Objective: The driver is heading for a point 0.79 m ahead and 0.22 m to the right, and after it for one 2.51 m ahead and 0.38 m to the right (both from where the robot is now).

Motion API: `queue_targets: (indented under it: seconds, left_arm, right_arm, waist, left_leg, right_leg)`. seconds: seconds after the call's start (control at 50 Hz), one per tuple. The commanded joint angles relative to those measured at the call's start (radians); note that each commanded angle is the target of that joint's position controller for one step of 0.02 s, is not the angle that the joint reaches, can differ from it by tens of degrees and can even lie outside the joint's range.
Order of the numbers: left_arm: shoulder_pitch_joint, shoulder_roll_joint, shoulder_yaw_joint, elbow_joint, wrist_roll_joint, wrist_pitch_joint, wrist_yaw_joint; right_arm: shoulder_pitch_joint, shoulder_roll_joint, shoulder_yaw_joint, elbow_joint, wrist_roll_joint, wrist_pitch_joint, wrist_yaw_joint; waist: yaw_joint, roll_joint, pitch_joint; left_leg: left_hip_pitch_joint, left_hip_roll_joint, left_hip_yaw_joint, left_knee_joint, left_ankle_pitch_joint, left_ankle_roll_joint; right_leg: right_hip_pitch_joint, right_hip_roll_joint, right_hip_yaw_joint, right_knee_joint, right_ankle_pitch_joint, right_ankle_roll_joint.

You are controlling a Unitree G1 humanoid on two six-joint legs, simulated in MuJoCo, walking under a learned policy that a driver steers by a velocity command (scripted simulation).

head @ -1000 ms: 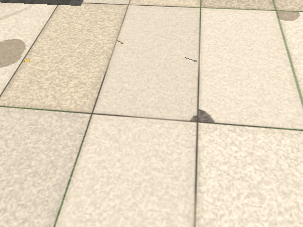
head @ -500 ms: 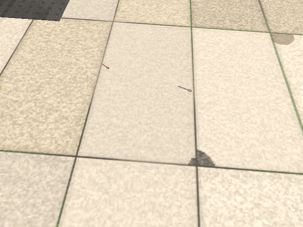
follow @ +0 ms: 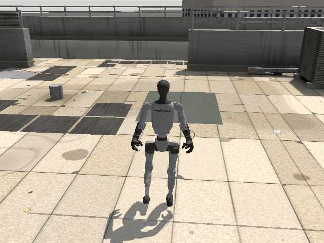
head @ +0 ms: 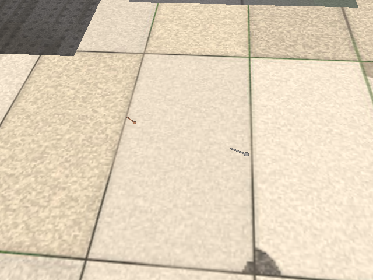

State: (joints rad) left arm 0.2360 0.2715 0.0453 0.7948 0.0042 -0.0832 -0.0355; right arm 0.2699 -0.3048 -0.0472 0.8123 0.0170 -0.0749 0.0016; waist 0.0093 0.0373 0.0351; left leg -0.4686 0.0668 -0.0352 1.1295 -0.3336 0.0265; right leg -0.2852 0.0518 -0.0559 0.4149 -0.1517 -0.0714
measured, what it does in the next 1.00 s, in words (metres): walks ahead, turning right: left foot, then right foot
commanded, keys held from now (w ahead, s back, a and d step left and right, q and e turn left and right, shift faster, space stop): w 0.30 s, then w+e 0.70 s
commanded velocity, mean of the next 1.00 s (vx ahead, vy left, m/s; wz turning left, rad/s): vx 0.50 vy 0.00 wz -0.28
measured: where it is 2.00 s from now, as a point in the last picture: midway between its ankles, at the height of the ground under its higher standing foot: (255, 154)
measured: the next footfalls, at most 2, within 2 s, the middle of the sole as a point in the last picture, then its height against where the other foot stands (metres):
left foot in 0.38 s outside the picture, level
right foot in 0.92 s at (238, 238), level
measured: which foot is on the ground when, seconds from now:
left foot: up 0.00-0.36, down 0.38-0.94, up 0.96-1.00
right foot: down 0.00-0.38, up 0.40-0.90, down 0.92-1.00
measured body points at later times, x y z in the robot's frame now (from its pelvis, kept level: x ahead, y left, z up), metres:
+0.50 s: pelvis +0.28 +0.06 -0.01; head +0.31 +0.08 +0.44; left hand +0.32 +0.34 -0.14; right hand +0.42 -0.21 -0.10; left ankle +0.34 +0.16 -0.74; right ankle +0.16 -0.08 -0.65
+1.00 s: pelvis +0.53 -0.02 -0.02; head +0.57 -0.05 +0.43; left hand +0.77 +0.18 -0.11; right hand +0.51 -0.32 -0.15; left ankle +0.41 +0.17 -0.65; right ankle +0.59 -0.11 -0.74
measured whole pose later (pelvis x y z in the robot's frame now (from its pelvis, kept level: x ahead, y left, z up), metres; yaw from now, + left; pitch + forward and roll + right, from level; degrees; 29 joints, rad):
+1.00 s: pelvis +0.53 -0.02 -0.02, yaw -20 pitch +1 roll +1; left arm 0.14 0.29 0.08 0.72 -0.02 -0.04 -0.04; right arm 0.24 -0.29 -0.07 0.87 0.02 -0.08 0.00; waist -0.01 0.00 0.08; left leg -0.22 0.06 0.04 1.12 -0.49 -0.01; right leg -0.45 0.05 -0.04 0.64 -0.20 -0.11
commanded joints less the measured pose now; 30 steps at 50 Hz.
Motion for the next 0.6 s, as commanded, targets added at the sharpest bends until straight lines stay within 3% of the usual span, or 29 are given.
queue_targets:
  seconds: [0.02, 0.08, 0.16, 0.26, 0.32, 0.34, 0.36, 0.38, 0.4, 0.42, 0.44, 0.46, 0.48, 0.52, 0.56, 0.6]
  left_arm:
    - [-0.007, 0.119, 0.028, -0.043, -0.003, -0.027, 0.004]
    - [0.028, 0.146, 0.035, -0.016, -0.004, -0.024, 0.017]
    - [0.080, 0.163, 0.036, 0.014, -0.013, -0.012, 0.029]
    - [0.162, 0.179, 0.041, 0.067, -0.022, 0.013, 0.034]
    - [0.156, 0.193, 0.049, 0.081, -0.027, 0.028, 0.042]
    - [0.138, 0.201, 0.051, 0.079, -0.028, 0.032, 0.043]
    - [0.121, 0.189, 0.045, 0.075, -0.025, 0.037, 0.044]
    - [0.117, 0.143, 0.025, 0.051, -0.008, 0.035, 0.045]
    - [0.250, 0.019, -0.011, 0.037, -0.010, 0.016, 0.038]
    - [0.211, 0.098, 0.006, 0.056, -0.027, 0.000, 0.035]
    - [0.125, 0.164, 0.030, 0.027, -0.055, -0.006, 0.033]
    - [0.076, 0.159, 0.030, 0.014, -0.054, -0.006, 0.037]
    - [0.055, 0.149, 0.035, 0.014, -0.041, 0.000, 0.042]
    - [0.105, 0.110, 0.039, 0.032, -0.040, 0.029, 0.043]
    - [0.103, 0.078, 0.038, 0.027, -0.039, 0.052, 0.045]
    - [0.060, 0.073, 0.040, 0.005, -0.033, 0.062, 0.047]
  right_arm:
    - [0.042, -0.064, -0.020, -0.051, -0.007, 0.007, -0.006]
    - [-0.058, -0.053, -0.017, -0.083, -0.016, 0.011, -0.009]
    - [-0.189, -0.023, -0.005, -0.112, -0.011, -0.004, 0.005]
    - [-0.317, -0.029, -0.002, -0.160, 0.001, -0.017, 0.032]
    - [-0.293, -0.058, -0.011, -0.164, -0.002, -0.024, 0.044]
    - [-0.227, -0.079, -0.023, -0.149, -0.005, -0.027, 0.041]
    - [-0.084, -0.119, -0.046, -0.106, -0.007, -0.029, 0.034]
    - [0.097, -0.185, -0.068, -0.068, -0.021, -0.028, 0.022]
    - [0.170, -0.267, -0.089, -0.049, -0.027, -0.018, 0.018]
    - [0.182, -0.170, -0.063, -0.055, -0.022, -0.017, 0.018]
    - [0.113, -0.129, -0.048, -0.057, -0.020, -0.018, 0.015]
    - [0.038, -0.105, -0.040, -0.063, -0.019, -0.020, 0.014]
    - [-0.019, -0.071, -0.032, -0.062, -0.021, -0.023, 0.017]
    - [-0.075, -0.042, -0.028, -0.054, -0.031, -0.039, 0.019]
    - [-0.086, -0.053, -0.034, -0.037, -0.033, -0.050, 0.017]
    - [-0.075, -0.070, -0.041, -0.018, -0.037, -0.053, 0.010]
  waist:
    - [-0.026, -0.108, -0.058]
    - [-0.006, -0.087, -0.016]
    - [0.042, -0.087, 0.010]
    - [0.080, -0.091, 0.043]
    - [0.042, -0.109, 0.021]
    - [-0.002, -0.119, -0.015]
    - [-0.077, -0.104, -0.103]
    - [-0.146, -0.039, -0.255]
    - [-0.099, 0.210, -0.397]
    - [-0.137, 0.172, -0.411]
    - [-0.127, 0.118, -0.250]
    - [-0.094, 0.070, -0.161]
    - [-0.066, 0.051, -0.092]
    - [-0.014, 0.088, -0.058]
    - [0.003, 0.066, -0.030]
    - [0.001, 0.041, -0.004]
  left_leg:
    - [-0.131, 0.077, -0.036, -0.044, 0.077, -0.023]
    - [-0.207, 0.084, -0.028, -0.194, 0.218, -0.050]
    - [-0.167, 0.049, 0.010, -0.447, 0.416, -0.048]
    - [-0.188, 0.016, 0.017, -0.588, 0.394, -0.021]
    - [-0.116, -0.007, 0.021, -0.632, 0.286, 0.018]
    - [-0.010, -0.035, 0.041, -0.651, 0.260, 0.034]
    - [0.197, -0.056, 0.061, -0.676, 0.282, 0.061]
    - [0.513, 0.076, -0.066, -0.622, 0.318, 0.116]
    - [0.886, 0.328, -0.505, -0.686, 0.120, 0.259]
    - [0.858, 0.344, -0.648, -0.794, 0.004, 0.249]
    - [0.730, 0.315, -0.495, -0.821, -0.017, 0.199]
    - [0.589, 0.280, -0.372, -0.852, 0.041, 0.173]
    - [0.473, 0.241, -0.279, -0.893, 0.101, 0.158]
    - [0.344, 0.194, -0.147, -0.958, 0.186, 0.141]
    - [0.299, 0.189, -0.057, -0.994, 0.269, 0.151]
    - [0.309, 0.190, 0.008, -1.010, 0.324, 0.157]
  right_leg:
    - [0.124, -0.274, 0.284, -0.262, 0.149, -0.180]
    - [0.134, -0.261, 0.216, -0.294, 0.204, -0.176]
    - [0.155, -0.220, 0.128, -0.300, 0.197, -0.134]
    - [0.299, -0.283, 0.141, -0.247, 0.204, -0.127]
    - [0.365, -0.315, 0.163, -0.165, 0.336, -0.102]
    - [0.359, -0.301, 0.160, -0.090, 0.472, -0.090]
    - [0.311, -0.250, 0.131, 0.069, 0.561, -0.065]
    - [0.125, -0.192, 0.096, 0.337, 0.378, -0.031]
    - [-0.293, -0.016, 0.049, 0.712, -0.184, 0.044]
    - [-0.392, -0.024, 0.195, 0.839, -0.430, 0.039]
    - [-0.460, -0.073, 0.200, 0.878, -0.363, 0.029]
    - [-0.442, -0.124, 0.170, 0.846, -0.273, 0.030]
    - [-0.411, -0.153, 0.163, 0.794, -0.207, 0.035]
    - [-0.303, -0.188, 0.168, 0.749, -0.127, 0.046]
    - [-0.310, -0.195, 0.164, 0.729, -0.082, 0.057]
    - [-0.367, -0.198, 0.177, 0.665, -0.006, 0.068]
